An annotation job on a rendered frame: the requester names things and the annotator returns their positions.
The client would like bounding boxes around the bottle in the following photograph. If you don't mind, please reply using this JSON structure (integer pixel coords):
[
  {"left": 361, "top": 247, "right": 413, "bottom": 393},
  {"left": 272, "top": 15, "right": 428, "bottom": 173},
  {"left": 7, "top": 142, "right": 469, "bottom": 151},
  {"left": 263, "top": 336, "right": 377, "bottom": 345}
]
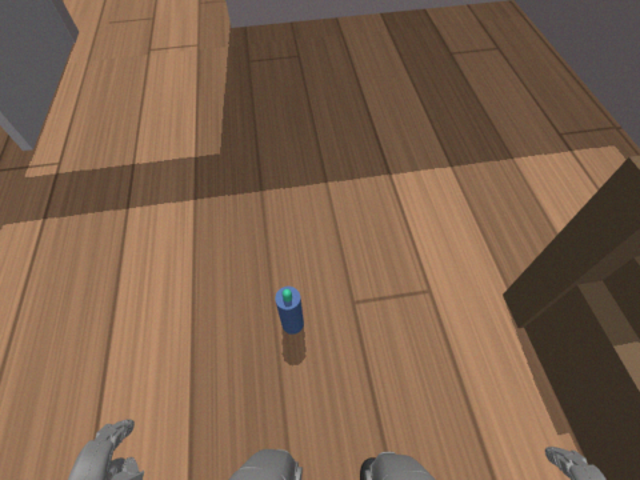
[{"left": 275, "top": 286, "right": 304, "bottom": 334}]

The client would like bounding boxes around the left robot hand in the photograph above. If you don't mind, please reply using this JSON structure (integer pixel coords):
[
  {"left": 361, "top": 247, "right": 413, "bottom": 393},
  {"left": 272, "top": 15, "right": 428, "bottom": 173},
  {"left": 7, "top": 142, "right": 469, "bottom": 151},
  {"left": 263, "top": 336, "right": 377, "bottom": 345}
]
[{"left": 68, "top": 419, "right": 144, "bottom": 480}]

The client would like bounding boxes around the right robot hand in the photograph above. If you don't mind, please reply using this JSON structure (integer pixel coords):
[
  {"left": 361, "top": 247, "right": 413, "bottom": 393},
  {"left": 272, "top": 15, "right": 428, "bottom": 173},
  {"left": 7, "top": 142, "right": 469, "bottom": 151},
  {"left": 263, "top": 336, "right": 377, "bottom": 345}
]
[{"left": 545, "top": 447, "right": 607, "bottom": 480}]

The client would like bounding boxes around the right robot foot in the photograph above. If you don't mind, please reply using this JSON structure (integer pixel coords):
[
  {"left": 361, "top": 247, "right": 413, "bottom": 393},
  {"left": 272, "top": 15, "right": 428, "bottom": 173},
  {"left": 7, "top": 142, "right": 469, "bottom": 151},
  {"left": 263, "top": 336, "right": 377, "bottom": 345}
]
[{"left": 360, "top": 458, "right": 376, "bottom": 480}]

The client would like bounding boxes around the sofa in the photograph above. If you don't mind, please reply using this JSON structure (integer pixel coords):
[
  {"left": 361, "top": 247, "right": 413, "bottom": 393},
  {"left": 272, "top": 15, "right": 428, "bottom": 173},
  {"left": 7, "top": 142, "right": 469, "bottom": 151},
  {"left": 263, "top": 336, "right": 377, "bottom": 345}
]
[{"left": 503, "top": 155, "right": 640, "bottom": 480}]

